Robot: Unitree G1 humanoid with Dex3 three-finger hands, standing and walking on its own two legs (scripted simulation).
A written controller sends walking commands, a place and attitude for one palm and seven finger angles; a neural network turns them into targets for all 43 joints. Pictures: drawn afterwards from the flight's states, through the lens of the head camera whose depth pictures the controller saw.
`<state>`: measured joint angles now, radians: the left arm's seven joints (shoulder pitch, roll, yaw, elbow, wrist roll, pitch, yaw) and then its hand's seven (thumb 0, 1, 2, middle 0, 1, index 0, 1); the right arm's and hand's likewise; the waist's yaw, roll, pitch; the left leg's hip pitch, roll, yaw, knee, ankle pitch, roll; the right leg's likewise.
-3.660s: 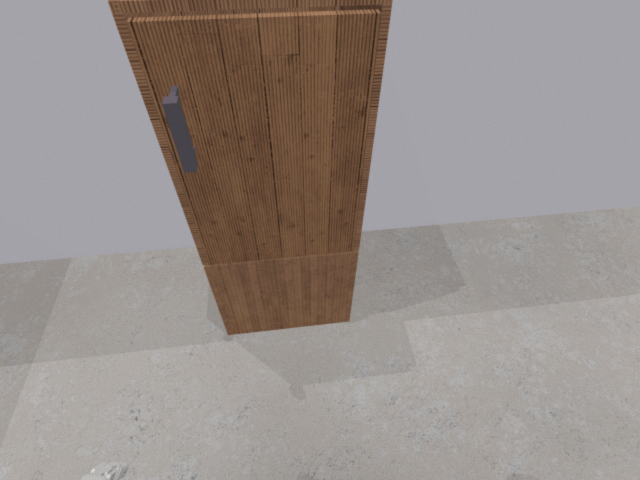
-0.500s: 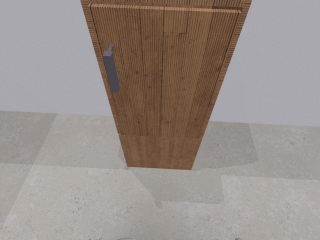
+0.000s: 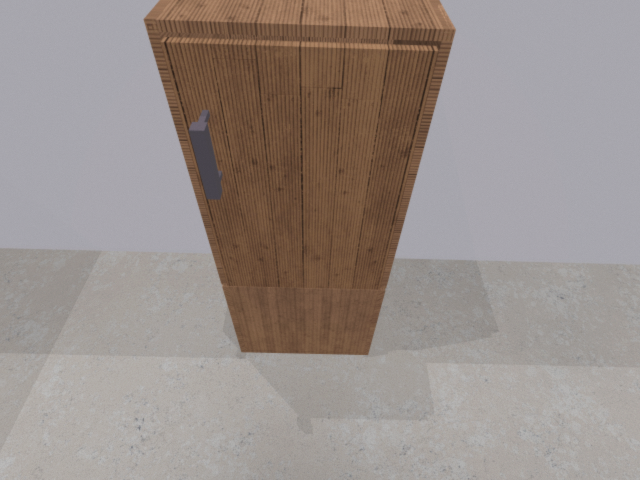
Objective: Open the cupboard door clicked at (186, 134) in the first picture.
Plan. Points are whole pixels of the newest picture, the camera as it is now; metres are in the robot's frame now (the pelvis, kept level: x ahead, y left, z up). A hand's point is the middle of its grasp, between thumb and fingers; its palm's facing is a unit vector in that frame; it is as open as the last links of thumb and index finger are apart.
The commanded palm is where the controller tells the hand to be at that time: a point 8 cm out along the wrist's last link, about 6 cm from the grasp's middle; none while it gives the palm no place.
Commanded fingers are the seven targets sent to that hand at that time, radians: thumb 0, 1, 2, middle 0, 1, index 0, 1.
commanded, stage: look again from close up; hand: left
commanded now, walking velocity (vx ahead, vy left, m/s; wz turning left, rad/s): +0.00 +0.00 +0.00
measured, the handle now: (209, 155) +0.58 +0.22 +0.08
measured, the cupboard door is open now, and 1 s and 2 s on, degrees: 0 0 0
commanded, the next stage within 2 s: raise the hand with hooked fingers in 0.48 s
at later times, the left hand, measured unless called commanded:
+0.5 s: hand out of the picture +0.02 +0.21 -0.18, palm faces +0.01 -0.98 -0.21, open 7.4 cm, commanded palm none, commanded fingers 0.00 0.90 0.90 -0.20 -0.30 -0.20 -0.30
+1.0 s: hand (161, 446) +0.17 +0.21 -0.05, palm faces +0.07 -1.00 +0.00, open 8.6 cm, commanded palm +0.15 +0.27 -0.03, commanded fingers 0.00 0.39 0.68 -0.24 -0.63 -0.24 -0.63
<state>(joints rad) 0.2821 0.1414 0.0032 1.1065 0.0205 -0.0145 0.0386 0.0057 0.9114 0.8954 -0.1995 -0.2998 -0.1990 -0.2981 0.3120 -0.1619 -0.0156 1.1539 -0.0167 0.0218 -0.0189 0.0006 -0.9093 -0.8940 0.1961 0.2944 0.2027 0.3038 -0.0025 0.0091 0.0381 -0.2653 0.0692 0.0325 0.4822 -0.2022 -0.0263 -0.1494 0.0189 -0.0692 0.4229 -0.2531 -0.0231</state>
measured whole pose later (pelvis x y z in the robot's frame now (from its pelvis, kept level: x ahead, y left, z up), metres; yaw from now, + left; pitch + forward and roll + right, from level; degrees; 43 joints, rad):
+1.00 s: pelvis -0.01 +0.00 -0.07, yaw +1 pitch +11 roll +0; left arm 0.46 0.20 0.21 0.11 -0.28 -0.43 -0.35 0.01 0.61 0.77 -0.22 -0.49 -0.22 -0.49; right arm 0.13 -0.26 -0.07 0.49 0.02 -0.22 -0.03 0.01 -0.90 -0.89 0.20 0.29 0.20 0.30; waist 0.03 -0.02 -0.13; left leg -0.80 0.05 -0.01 1.06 -0.44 -0.03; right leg -0.70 -0.02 -0.08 1.07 -0.56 -0.03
